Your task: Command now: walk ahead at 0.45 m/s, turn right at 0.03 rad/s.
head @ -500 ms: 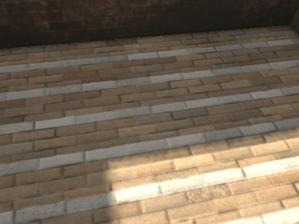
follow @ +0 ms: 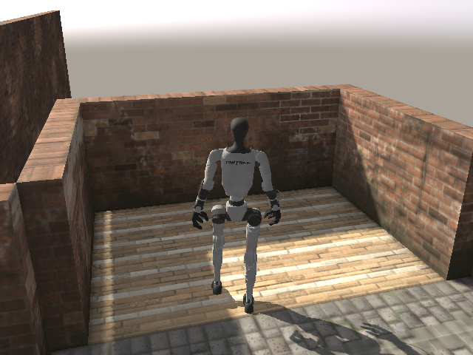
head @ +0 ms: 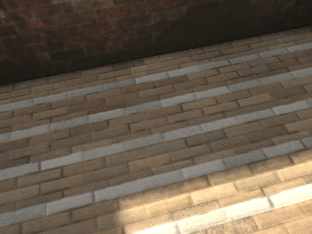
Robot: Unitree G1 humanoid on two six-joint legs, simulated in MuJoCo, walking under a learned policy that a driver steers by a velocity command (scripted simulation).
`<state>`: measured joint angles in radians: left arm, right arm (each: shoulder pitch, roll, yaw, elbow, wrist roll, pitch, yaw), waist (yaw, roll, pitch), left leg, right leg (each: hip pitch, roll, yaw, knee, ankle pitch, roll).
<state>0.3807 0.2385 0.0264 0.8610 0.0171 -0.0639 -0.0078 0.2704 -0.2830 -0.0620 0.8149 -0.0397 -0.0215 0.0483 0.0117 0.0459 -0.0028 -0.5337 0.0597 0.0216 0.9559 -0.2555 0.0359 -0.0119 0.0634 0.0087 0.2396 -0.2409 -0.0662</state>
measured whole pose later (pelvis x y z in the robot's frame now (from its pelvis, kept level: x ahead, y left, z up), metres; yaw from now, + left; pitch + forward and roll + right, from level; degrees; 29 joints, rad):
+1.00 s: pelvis +0.26 +0.03 +0.00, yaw +0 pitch -2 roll +0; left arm 0.24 0.17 -0.01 1.12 0.01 -0.01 0.04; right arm 0.29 -0.17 0.00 1.08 -0.01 -0.01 -0.03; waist -0.01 0.00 0.03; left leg -0.14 -0.02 0.07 0.38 -0.21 0.05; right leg -0.14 0.02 -0.02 0.38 -0.21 -0.02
